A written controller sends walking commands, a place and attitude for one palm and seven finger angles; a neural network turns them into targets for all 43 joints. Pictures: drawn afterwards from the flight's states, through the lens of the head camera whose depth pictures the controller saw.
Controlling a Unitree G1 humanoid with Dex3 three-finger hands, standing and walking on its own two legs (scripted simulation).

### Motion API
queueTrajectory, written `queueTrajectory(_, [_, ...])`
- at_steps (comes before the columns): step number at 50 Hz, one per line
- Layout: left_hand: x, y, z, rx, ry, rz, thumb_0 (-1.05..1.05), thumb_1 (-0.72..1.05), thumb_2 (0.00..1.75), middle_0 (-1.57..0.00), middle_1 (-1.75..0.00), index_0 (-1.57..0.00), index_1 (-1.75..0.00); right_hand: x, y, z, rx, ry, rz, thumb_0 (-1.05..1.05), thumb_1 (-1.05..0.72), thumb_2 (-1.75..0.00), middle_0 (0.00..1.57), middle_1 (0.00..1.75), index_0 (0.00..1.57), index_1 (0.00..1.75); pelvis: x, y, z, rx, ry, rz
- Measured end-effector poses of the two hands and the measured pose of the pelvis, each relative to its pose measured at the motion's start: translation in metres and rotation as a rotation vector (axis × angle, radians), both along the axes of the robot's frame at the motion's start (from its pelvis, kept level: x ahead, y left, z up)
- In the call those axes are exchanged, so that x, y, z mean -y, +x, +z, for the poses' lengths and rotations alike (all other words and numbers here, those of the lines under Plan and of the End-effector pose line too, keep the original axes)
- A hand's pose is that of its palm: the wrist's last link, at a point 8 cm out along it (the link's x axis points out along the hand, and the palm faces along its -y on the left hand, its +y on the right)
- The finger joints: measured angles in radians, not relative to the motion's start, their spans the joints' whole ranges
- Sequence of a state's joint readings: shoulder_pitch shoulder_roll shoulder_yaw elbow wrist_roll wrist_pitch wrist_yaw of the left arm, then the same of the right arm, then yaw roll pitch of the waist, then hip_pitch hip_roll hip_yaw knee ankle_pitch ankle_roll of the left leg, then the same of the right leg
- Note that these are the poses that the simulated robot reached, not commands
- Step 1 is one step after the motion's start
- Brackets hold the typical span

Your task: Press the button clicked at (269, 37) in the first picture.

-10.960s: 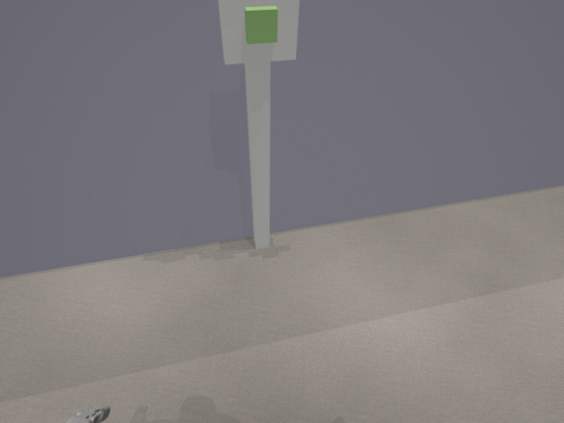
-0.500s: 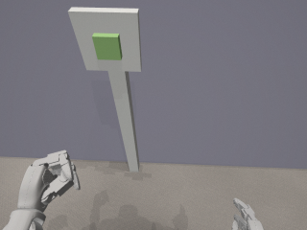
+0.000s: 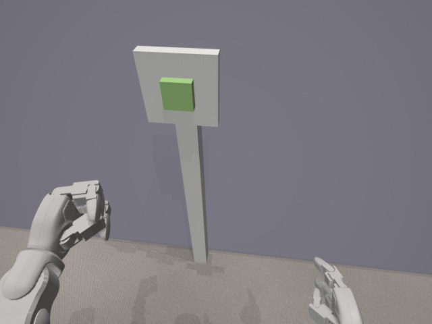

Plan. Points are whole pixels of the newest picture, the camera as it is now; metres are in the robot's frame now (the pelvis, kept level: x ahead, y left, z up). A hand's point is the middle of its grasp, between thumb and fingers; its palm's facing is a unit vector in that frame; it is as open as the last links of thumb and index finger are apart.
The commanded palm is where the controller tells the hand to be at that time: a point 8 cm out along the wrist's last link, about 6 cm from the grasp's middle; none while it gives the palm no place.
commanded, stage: raise the hand and make a fist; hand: left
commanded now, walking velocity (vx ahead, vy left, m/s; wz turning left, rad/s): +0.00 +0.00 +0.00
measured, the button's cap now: (178, 94) +0.54 +0.16 +0.18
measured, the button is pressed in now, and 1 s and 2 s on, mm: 0 0 0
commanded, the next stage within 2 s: aim a knuckle at the button in 0.58 s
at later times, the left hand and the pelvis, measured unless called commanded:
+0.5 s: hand (103, 209) +0.23 +0.20 +0.17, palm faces +0.06 -1.00 -0.07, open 3.1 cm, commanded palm +0.19 +0.24 +0.17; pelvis -0.01 -0.02 +0.01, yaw -1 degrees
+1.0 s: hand (126, 184) +0.28 +0.18 +0.17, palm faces +0.03 -1.00 -0.04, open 3.1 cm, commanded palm +0.25 +0.23 +0.17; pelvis -0.02 -0.01 +0.01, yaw -1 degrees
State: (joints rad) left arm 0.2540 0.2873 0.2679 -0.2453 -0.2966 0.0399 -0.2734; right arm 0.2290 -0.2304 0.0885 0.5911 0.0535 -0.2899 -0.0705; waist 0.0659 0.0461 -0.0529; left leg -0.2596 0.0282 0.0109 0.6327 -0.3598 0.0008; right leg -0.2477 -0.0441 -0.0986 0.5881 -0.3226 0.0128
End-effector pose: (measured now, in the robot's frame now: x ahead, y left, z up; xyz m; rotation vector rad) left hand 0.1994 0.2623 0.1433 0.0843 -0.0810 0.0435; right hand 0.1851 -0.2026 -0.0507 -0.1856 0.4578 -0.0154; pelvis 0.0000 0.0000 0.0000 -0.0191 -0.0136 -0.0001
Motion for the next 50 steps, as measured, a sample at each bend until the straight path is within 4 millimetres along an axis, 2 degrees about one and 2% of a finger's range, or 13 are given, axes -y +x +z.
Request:
queueTrajectory(13, [-0.001,0.013,0.038,0.032,0.004,-0.004,0.01,0.89,0.90,-1.30,-1.50,-1.30,-1.50,0.016,-0.007,0.000,-0.025,-0.004,-0.031,0.01,-0.90,-0.90,0.20,0.30,0.21,0.30,0.007,-0.003,0.007,0.037,0.010,-0.004])
queueTrajectory(23, [0.010,0.003,0.027,-0.010,-0.017,0.009,0.01,0.89,0.90,-1.30,-1.50,-1.30,-1.50,0.029,-0.014,0.005,-0.016,-0.013,-0.053,0.01,-0.90,-0.90,0.20,0.30,0.21,0.30,0.014,-0.009,0.008,0.050,0.014,-0.010])
queueTrajectory(37, [0.012,0.002,0.029,0.005,-0.010,0.013,0.01,0.89,0.90,-1.30,-1.50,-1.30,-1.50,0.029,-0.019,0.002,-0.014,-0.004,-0.053,0.01,-0.90,-0.90,0.20,0.30,0.21,0.30,0.017,-0.013,0.009,0.060,0.013,-0.008])
queueTrajectory(41, [0.015,0.012,0.027,0.008,-0.030,0.011,0.01,0.89,0.90,-1.30,-1.50,-1.30,-1.50,0.028,-0.020,0.000,-0.021,-0.009,-0.053,0.01,-0.90,-0.90,0.20,0.30,0.21,0.30,0.017,-0.015,0.008,0.060,0.013,-0.002])
queueTrajectory(50, [0.026,0.055,0.023,-0.006,-0.044,-0.021,0.01,0.89,0.90,-1.30,-1.50,-1.30,-1.50,0.029,-0.026,-0.003,-0.047,-0.015,-0.081,0.01,-0.90,-0.90,0.20,0.30,0.21,0.30,0.014,-0.016,0.008,0.045,0.018,-0.012])
